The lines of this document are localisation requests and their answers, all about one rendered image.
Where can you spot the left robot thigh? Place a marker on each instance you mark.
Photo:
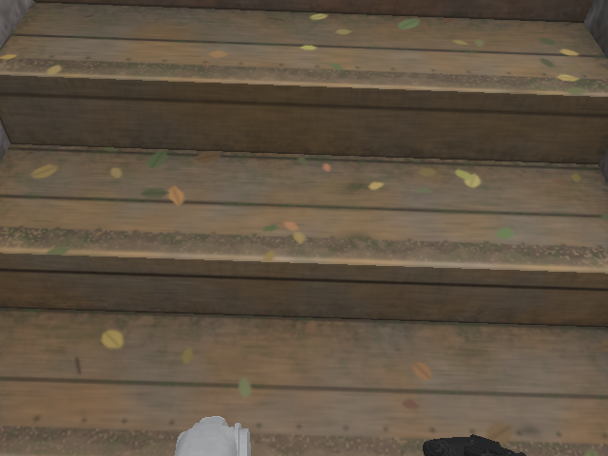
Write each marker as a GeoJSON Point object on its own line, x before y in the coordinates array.
{"type": "Point", "coordinates": [214, 439]}

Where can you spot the robot right hand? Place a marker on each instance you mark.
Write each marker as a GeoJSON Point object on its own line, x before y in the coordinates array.
{"type": "Point", "coordinates": [466, 446]}

